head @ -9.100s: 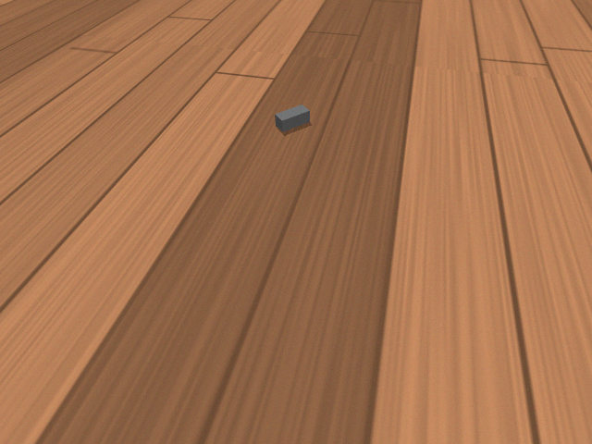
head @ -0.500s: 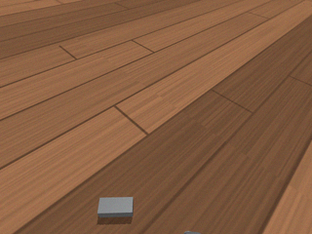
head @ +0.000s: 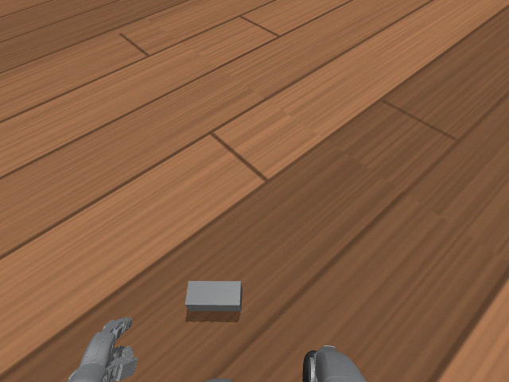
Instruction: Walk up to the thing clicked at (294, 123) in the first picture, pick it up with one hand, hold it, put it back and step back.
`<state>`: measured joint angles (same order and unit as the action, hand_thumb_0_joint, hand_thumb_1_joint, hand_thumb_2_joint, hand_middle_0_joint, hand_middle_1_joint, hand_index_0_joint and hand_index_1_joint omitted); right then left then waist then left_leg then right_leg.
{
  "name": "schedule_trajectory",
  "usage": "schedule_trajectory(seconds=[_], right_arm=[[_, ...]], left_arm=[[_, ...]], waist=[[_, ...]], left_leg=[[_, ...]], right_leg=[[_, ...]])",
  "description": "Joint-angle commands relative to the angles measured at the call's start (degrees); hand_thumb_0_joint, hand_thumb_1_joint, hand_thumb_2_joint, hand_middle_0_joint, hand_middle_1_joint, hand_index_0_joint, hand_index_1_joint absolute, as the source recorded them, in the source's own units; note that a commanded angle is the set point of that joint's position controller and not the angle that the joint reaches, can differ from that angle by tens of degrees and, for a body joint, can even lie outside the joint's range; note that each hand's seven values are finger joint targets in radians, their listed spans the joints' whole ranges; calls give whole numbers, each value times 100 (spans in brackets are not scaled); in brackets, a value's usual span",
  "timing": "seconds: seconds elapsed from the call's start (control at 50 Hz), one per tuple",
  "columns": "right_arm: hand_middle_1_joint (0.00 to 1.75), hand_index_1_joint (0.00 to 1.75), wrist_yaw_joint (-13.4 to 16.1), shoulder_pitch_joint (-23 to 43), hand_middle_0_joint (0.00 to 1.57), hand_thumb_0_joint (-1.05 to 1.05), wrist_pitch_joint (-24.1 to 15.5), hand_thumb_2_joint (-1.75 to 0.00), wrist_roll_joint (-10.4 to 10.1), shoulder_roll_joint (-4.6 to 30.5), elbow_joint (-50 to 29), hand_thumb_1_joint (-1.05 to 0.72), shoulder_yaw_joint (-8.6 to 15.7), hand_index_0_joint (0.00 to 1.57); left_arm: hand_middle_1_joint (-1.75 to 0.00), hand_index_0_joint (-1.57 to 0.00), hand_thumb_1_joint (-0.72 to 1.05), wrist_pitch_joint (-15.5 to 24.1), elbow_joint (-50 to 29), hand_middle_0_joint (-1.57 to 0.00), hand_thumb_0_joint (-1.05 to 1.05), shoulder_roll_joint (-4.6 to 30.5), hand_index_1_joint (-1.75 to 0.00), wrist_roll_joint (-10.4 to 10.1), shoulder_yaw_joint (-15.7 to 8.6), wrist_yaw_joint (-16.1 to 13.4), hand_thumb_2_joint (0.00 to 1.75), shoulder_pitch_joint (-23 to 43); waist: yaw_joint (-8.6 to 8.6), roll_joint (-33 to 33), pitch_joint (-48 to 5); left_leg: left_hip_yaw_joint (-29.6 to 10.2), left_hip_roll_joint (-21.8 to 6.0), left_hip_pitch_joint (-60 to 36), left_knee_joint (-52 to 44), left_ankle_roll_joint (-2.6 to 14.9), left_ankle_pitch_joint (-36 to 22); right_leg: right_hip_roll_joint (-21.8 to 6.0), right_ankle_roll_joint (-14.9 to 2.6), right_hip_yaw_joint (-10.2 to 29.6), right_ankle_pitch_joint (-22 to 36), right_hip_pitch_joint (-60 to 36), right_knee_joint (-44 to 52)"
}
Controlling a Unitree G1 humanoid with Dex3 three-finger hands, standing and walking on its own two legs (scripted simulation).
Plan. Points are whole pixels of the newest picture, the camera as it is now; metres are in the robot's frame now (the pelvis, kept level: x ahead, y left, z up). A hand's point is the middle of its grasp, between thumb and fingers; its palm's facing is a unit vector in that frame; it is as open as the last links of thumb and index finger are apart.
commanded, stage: walk up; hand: left
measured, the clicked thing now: (214, 296) +0.47 +0.20 -0.70
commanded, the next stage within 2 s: none
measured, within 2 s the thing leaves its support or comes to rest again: neither
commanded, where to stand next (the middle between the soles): +0.12 -0.01 m, yaw -3 degrees
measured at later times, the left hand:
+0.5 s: hand (132, 380) +0.15 +0.23 -0.12, palm faces -0.11 -0.92 -0.38, open 7.4 cm
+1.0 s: hand (146, 318) +0.25 +0.24 -0.14, palm faces -0.10 -0.93 -0.35, open 7.3 cm
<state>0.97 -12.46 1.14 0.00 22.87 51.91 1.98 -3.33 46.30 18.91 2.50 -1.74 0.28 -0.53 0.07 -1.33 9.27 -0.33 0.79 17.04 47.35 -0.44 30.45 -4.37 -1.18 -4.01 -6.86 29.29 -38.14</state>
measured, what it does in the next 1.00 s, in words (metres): walks ahead: right foot, then left foot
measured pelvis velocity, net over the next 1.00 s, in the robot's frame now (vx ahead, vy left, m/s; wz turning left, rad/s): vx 0.13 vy -0.02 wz -0.08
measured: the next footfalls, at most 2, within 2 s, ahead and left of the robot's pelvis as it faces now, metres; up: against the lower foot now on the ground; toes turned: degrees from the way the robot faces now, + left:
right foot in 0.46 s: +0.12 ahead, -0.15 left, +0.00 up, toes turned -5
left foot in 0.86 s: +0.27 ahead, +0.08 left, +0.00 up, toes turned -5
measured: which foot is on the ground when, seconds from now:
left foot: down 0.00-0.48, up 0.50-0.84, down 0.86-1.00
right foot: down 0.00-0.04, up 0.06-0.44, down 0.46-1.00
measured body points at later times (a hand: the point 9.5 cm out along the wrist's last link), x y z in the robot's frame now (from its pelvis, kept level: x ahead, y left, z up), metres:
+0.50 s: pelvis +0.08 -0.04 +0.02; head +0.10 -0.05 +0.46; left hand +0.16 +0.28 -0.10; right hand +0.07 -0.38 -0.10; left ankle -0.02 +0.11 -0.69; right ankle +0.14 -0.17 -0.71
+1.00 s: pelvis +0.13 -0.02 +0.01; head +0.17 +0.00 +0.46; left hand +0.26 +0.28 -0.12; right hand +0.19 -0.34 -0.09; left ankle +0.23 +0.09 -0.70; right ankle +0.11 -0.16 -0.68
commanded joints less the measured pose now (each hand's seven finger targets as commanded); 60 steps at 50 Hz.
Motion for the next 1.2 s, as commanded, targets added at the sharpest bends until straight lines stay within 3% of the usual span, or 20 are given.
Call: schedule_trajectory(seconds=[0.0,0.02,0.04,0.06,0.12,0.28,0.38,0.42,0.44,0.48,0.5,0.58,0.72,0.82,0.84,0.88,0.9,1.08,1.14,1.18], right_arm=[[30,30,68,-930,20,0,-204,-90,257,1253,165,-90,443,20],[30,30,-14,-1790,20,0,-333,-90,361,1944,131,-90,648,20],[30,30,-31,-1159,20,0,-371,-90,253,2642,-35,-90,804,20],[30,30,-1,-472,20,0,-444,-90,251,2487,-200,-90,772,20],[30,30,37,-130,20,0,-660,-90,306,1420,-179,-90,483,20],[30,30,-147,-476,20,0,-597,-90,191,1476,-380,-90,566,20],[30,30,-191,-957,20,0,-458,-90,155,1448,-471,-90,506,20],[30,30,-181,-924,20,0,-373,-90,110,1338,-585,-90,440,20],[30,30,-179,-1172,20,0,-369,-90,43,1055,-655,-90,327,20],[30,30,-158,-1218,20,0,-351,-90,-39,1118,-825,-90,268,20],[30,30,-95,-1014,20,0,-326,-90,8,1415,-771,-90,373,20],[30,30,-174,-1122,20,0,-309,-90,-63,1181,-543,-90,336,20],[30,30,-146,-610,20,0,-252,-90,-11,784,-404,-90,293,20],[30,30,-89,-513,20,0,-255,-90,92,972,-267,-90,420,20],[30,30,-76,-419,20,0,-277,-90,136,1225,-302,-90,470,20],[30,30,-88,105,20,0,-299,-90,60,1604,-479,-90,485,20],[30,30,-102,337,20,0,-278,-90,77,1527,-455,-90,493,20],[30,30,-132,528,20,0,-130,-90,118,1209,-396,-90,332,20],[30,30,-161,628,20,0,-99,-90,0,779,-331,-90,185,20],[30,30,-150,538,20,0,-128,-90,46,1010,-35,-90,291,20]], left_arm=[[-30,-20,90,-76,-160,-20,0,1333,-30,-104,-443,-48,90,-470],[-30,-20,90,51,-424,-20,0,1086,-30,-48,-428,91,90,-522],[-30,-20,90,153,-578,-20,0,1773,-30,30,-674,64,90,762],[-30,-20,90,221,-430,-20,0,2062,-30,56,-723,88,90,747],[-30,-20,90,317,272,-20,0,1664,-30,-242,-641,212,90,-812],[-30,-20,90,461,61,-20,0,1582,-30,-203,-502,384,90,-573],[-30,-20,90,618,162,-20,0,1475,-30,-160,-405,304,90,-726],[-30,-20,90,708,512,-20,0,1554,-30,-186,-494,209,90,-1750],[-30,-20,90,769,588,-20,0,1829,-30,-159,-590,138,90,-2247],[-30,-20,90,809,457,-20,0,2489,-30,-176,-730,48,90,-2548],[-30,-20,90,805,368,-20,0,2564,-30,-225,-726,49,90,-2380],[-30,-20,90,846,114,-20,0,1880,-30,-331,-510,-20,90,-1756],[-30,-20,90,812,-93,-20,0,1587,-30,-244,-301,-155,90,-1329],[-30,-20,90,571,-183,-20,0,1601,-30,-352,-244,-174,90,-957],[-30,-20,90,532,-165,-20,0,1482,-30,-374,-215,-180,90,-1083],[-30,-20,90,387,30,-20,0,1369,-30,-466,-173,-244,90,-1414],[-30,-20,90,344,212,-20,0,1481,-30,-410,-201,-262,90,-1412],[-30,-20,90,471,810,-20,0,1266,-30,-242,-222,-161,90,-1746],[-30,-20,90,599,724,-20,0,1822,-30,-54,-285,-204,90,-1147],[-30,-20,90,583,497,-20,0,1762,-30,-70,-187,-139,90,-245]], waist=[[-46,494,-1014],[515,-1414,-1069],[807,-1368,132],[510,-808,692],[-130,-37,153],[295,-1113,33],[353,-936,-177],[-109,-210,-656],[-267,554,-1160],[-391,1422,-1302],[-377,1090,-1021],[42,927,-517],[-47,1300,-778],[160,847,-944],[105,246,-987],[-96,-907,-1218],[-70,-985,-1210],[-162,-955,-1516],[-20,379,-906],[342,426,-507]], left_leg=[[-600,-189,-830,-2374,253,-602],[-3554,-1585,-1694,-3758,790,3356],[-5306,-2621,-210,-4853,1391,5035],[-5261,-2794,414,-4976,1357,4592],[-1715,-1245,-1280,-3738,156,-492],[-639,-1236,-922,-3849,917,-36],[-284,-1313,-1304,-2662,1013,-2392],[-70,-1101,-904,-1106,896,-3236],[122,-791,-375,103,747,-2811],[-186,216,1572,1746,415,145],[-577,-73,1473,2034,412,298],[-600,-325,1102,1460,302,-702],[10,-320,134,-461,-36,-1556],[-21,-162,-870,-1560,157,-2737],[-534,-612,-915,-1819,272,-3532],[-2275,-1964,-212,-2568,1285,-3119],[-2558,-2027,126,-2739,1482,-2396],[-1274,-1193,-482,-1974,886,-1769],[-618,-452,588,-1451,219,-1226],[-453,-410,-831,-1243,163,-800]], right_leg=[[-482,-426,1136,-2435,-5,66],[717,-139,333,-3508,2096,-1786],[590,36,1362,-2763,2741,-2412],[324,48,1724,-2110,2407,-2589],[689,24,1568,-653,1875,-2283],[332,278,805,-267,335,-683],[384,33,108,-1144,-567,584],[533,-73,96,-674,-2037,1292],[322,-137,515,-671,-2975,1413],[-1758,-1121,4249,-1149,-3670,2259],[-1942,-1437,4387,-1082,-3059,2158],[-928,-881,1859,768,-2075,1995],[-727,-965,749,3180,-1491,1265],[-607,-605,1024,1083,-669,371],[-323,-400,917,394,-550,111],[623,-102,551,-2246,-1081,-1147],[515,-92,726,-2740,-1295,-1545],[544,12,258,-1478,-1774,1273],[-660,-486,2293,-1916,-1531,1972],[-861,-607,2013,-2378,-13,1845]])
